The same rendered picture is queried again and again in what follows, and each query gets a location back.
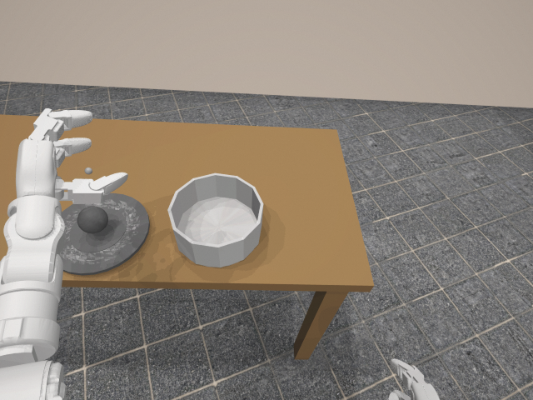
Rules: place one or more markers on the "table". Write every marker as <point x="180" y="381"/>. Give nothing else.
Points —
<point x="310" y="238"/>

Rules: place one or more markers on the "left robot hand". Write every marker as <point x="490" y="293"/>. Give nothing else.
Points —
<point x="42" y="153"/>

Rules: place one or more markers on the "robot left upper arm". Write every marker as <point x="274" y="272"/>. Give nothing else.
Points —
<point x="33" y="381"/>

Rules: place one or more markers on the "knob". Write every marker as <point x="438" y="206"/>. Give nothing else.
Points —
<point x="92" y="219"/>

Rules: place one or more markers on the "left robot forearm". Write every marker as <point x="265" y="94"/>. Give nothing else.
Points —
<point x="31" y="280"/>

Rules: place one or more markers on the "right robot hand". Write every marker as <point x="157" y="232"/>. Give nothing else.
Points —
<point x="413" y="379"/>

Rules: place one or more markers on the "lid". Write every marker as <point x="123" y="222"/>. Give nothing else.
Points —
<point x="93" y="253"/>

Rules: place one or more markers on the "pot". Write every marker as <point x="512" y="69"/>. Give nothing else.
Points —
<point x="216" y="219"/>

